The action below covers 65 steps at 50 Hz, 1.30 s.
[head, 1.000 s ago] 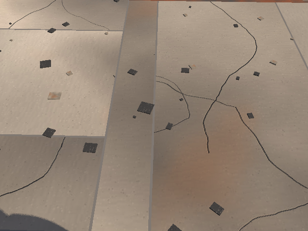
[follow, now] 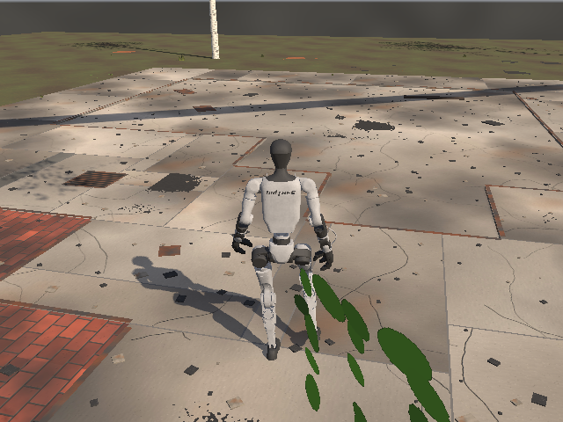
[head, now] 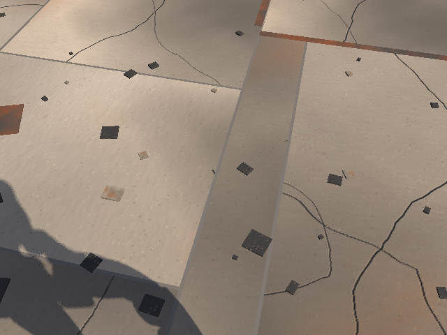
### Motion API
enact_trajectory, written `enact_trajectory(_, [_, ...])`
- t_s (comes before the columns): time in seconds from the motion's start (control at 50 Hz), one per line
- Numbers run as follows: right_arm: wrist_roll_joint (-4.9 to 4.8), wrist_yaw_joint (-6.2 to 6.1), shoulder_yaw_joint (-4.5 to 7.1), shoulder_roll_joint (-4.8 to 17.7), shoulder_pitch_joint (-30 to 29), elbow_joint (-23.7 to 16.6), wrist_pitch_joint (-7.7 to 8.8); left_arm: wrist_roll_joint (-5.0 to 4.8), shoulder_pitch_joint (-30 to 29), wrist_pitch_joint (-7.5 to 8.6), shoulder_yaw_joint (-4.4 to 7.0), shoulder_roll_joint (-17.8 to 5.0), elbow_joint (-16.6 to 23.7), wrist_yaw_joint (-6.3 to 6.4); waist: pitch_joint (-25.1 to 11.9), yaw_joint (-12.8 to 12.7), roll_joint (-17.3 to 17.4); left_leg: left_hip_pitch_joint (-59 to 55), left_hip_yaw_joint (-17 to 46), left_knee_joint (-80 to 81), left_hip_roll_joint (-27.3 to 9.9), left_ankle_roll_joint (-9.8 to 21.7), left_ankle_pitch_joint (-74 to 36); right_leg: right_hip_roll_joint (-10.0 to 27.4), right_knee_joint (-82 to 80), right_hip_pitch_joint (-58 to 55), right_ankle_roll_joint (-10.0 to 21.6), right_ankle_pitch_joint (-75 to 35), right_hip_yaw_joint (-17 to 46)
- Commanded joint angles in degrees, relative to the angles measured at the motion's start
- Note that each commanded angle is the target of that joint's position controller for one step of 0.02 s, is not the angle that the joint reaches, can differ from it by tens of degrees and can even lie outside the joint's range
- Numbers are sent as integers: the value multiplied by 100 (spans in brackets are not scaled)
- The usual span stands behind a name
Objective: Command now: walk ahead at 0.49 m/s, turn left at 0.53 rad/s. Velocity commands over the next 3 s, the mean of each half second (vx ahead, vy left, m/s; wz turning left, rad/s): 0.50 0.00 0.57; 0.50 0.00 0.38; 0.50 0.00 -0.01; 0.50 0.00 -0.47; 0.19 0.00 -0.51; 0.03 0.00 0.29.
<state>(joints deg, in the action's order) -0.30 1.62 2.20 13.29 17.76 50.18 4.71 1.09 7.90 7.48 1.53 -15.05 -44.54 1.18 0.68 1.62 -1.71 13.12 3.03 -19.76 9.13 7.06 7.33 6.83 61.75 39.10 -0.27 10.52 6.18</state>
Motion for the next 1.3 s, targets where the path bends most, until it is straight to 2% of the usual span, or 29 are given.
enact_trajectory(0.02, [-49, -143, 215, 917, -258, -530, 107, 59, 25, -63, 81, -284, 374, 96, 93, -169, 380, 1177, 1099, 924, -1187, 855, -529, -223, -1333, -790, -206, -1072, -361])
enact_trajectory(0.08, [-129, -185, 256, 992, 136, -493, 40, -65, -639, -41, 42, -223, 596, 65, -43, 163, 577, 657, 1313, 666, -1211, 660, -134, -517, -2604, -959, -269, -1520, -333])
enact_trajectory(0.14, [-161, -216, 255, 940, 347, -480, -32, -147, -967, 30, 98, -445, 782, -31, -125, 279, 610, -48, 1889, 250, -1466, 625, 284, -602, -3185, -967, -241, -1287, -132])
enact_trajectory(0.18, [-124, -248, 264, 966, 318, -535, -78, -166, -940, 113, 163, -607, 840, -103, -159, 172, 722, -371, 2262, -111, -1595, 570, 258, -669, -3473, -1223, -112, -795, -81])
enact_trajectory(0.22, [-88, -258, 226, 841, 156, -637, -124, -150, -224, 183, 270, -765, 674, -99, -408, -230, 858, -321, 2300, -743, -1376, 377, -61, -662, -3874, -2268, 160, -540, -201])
enact_trajectory(0.24, [-43, -228, 118, 553, 30, -750, -93, -67, 587, 209, 359, -1018, 566, -59, -1026, -619, 597, 222, 1921, -1936, -1088, 168, -25, 4, -3753, -3625, 520, -465, 319])
enact_trajectory(0.26, [-122, -206, 17, 225, 469, -900, -19, 43, 1397, 148, 489, -1488, 490, -4, -1831, -655, -686, 2006, 945, -3727, -295, -277, 1171, 1229, -3895, -5737, 1310, 208, 2192])
enact_trajectory(0.28, [-210, -194, 22, 492, 749, -1004, 29, -47, 1617, 70, 502, -1362, 364, -49, -1963, -557, -1777, 3203, 723, -4890, -468, -368, 2643, 1966, -4333, -6082, 1710, 1314, 3999])
enact_trajectory(0.3, [-242, -193, 145, 1001, 488, -926, -10, -84, 1320, 42, 374, -816, 498, -43, -1218, -624, -934, 3550, 855, -5466, -812, -423, 2176, 1772, -4426, -5446, 1488, 1711, 3446])
enact_trajectory(0.32, [-175, -194, 178, 1044, 85, -981, -64, -98, 1071, -6, 319, -646, 543, -42, -651, -614, -361, 3504, 657, -5580, -1006, -480, 1662, 1480, -4481, -4734, 1236, 1198, 2491])
enact_trajectory(0.34, [-112, -189, 183, 930, -102, -1051, -84, -87, 799, -36, 283, -577, 541, -59, -308, -484, -121, 3339, 585, -5359, -1149, -515, 1281, 1169, -4669, -4105, 1110, 580, 1859])
enact_trajectory(0.38, [-119, -149, 203, 725, -120, -1110, -155, -54, 567, -34, 240, -464, 477, -103, -12, -262, -304, 2943, 439, -5057, -1392, -544, 934, 778, -4996, -3357, 981, -193, 936])
enact_trajectory(0.48, [-97, -121, 174, 494, -434, -1400, -242, -71, 737, 20, 362, -706, 221, -142, 0, -236, -245, 3171, 342, -4343, -1505, -696, 152, 737, -5228, -3362, 1147, -1645, -154])
enact_trajectory(0.58, [-89, 39, 123, 375, -1290, -1667, -176, -102, 908, -81, 399, -915, 41, -76, 151, -526, -209, 2946, -31, -2711, -1459, -619, -1002, 700, -5202, -3643, 958, -1673, -920])
enact_trajectory(0.68, [-131, 198, 107, 359, -1955, -2046, -165, -238, 1272, -223, 437, -1098, -196, -79, 421, -650, -197, 2756, -396, -1881, -1306, -339, -319, 997, -4980, -4207, 856, -1948, -1152])
enact_trajectory(0.72, [-98, 204, 174, 491, -1764, -2080, -164, -276, 1248, -278, 466, -1248, -239, -78, 217, -404, -348, 2065, -659, -1661, -990, -98, 294, 1035, -4458, -4320, 803, -3535, -1303])
enact_trajectory(0.76, [-73, 134, 432, 928, -362, -1702, -168, -284, 1166, -336, 442, -1284, -266, -43, -602, 425, -305, -58, -893, -1048, -508, 230, -86, 769, -2734, -3920, 600, -4808, -1656])
enact_trajectory(0.78, [-51, 24, 600, 1368, 626, -1462, -207, -177, 1181, -302, 341, -1089, -149, -19, -1213, 832, 132, -1945, 112, -1171, -1175, 492, -428, 533, -1088, -2498, 365, -3230, -1712])
enact_trajectory(0.8, [-29, -19, 654, 2020, 629, -1433, -173, -39, 1848, -163, 70, -258, 94, -115, -1896, 135, 1669, -3714, 3316, -682, -2836, 1484, 214, -526, 1021, -108, 36, 2046, -1327])
enact_trajectory(0.82, [-25, -14, 524, 1523, 938, -1463, -131, -252, 1447, 16, 173, -795, 2, -183, -2511, 578, 1084, -3744, 4229, -3, -3122, 1614, 492, -561, 1759, 327, 89, 2331, -159])
enact_trajectory(0.84, [1, 14, 439, 1285, 646, -1374, -82, -435, 855, 55, 248, -991, 212, -196, -1574, 560, 885, -3105, 3162, 33, -2881, 1305, -59, -322, 1792, 752, 141, 1846, -210])
enact_trajectory(0.88, [-31, 34, 318, 915, -181, -1426, -46, -220, 564, 36, 234, -870, 225, -110, -697, 101, 373, -1431, 1828, 176, -2360, 908, -1033, 98, 983, 308, 143, 987, -309])
enact_trajectory(0.92, [33, 49, 255, 712, -452, -1447, 12, -183, 898, -118, 261, -784, 148, -127, -574, -250, 511, -655, 1390, 570, -2134, 859, -1240, 239, 643, -310, 109, 607, -243])
enact_trajectory(0.96, [5, 38, 280, 809, -408, -1315, 105, -151, 970, -242, 240, -604, 132, -119, -433, -357, 460, -337, 1081, 849, -2105, 935, -1488, 237, 329, -362, -1, 368, -305])
enact_trajectory(1.02, [10, -45, 296, 894, -181, -1103, 126, -92, 434, -299, 221, -508, 317, -88, -103, -242, 412, -309, 697, 1049, -2002, 864, -1652, 232, -449, 89, -141, -434, -325])
enact_trajectory(1.12, [-33, -140, 293, 1019, 220, -835, 54, -146, -486, -209, 140, -318, 545, -209, 154, 140, 483, -571, 299, 1104, -1841, 557, -1069, -35, -2230, -25, -62, -1786, -511])
enact_trajectory(1.2, [-69, -157, 314, 1124, 567, -580, -14, -192, -1062, -150, 127, -365, 800, -346, 348, 343, 508, -1228, 456, 839, -2154, 529, -914, -192, -2874, 133, 91, -1523, -532])
enact_trajectory(1.26, [-90, -198, 345, 1205, 554, -469, -85, -185, -989, -107, 155, -475, 879, -432, 270, 190, 621, -1667, 540, 455, -2349, 373, -1514, -316, -3175, -123, 328, -887, -570])
enact_trajectory(1.3, [-76, -216, 359, 1293, 354, -472, -135, -160, -265, -96, 266, -680, 710, -406, -201, -257, 710, -1662, 345, -398, -2149, 199, -3173, -659, -3367, -1318, 551, -670, -884])
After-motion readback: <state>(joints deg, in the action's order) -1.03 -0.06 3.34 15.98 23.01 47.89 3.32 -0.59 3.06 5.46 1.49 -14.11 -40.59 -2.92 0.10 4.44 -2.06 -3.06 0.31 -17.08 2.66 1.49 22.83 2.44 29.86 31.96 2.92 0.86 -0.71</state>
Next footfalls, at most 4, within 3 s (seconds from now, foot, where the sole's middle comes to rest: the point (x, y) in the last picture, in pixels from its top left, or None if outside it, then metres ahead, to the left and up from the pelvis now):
0.24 right None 0.31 -0.14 -0.78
0.78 left None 0.49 0.20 -0.78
1.32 right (178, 226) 0.87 0.16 -0.78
1.82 left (96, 199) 1.00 0.46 -0.78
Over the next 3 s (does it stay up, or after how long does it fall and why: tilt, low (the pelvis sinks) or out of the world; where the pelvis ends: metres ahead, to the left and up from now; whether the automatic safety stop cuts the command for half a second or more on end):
stays up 1.15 0.33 -0.01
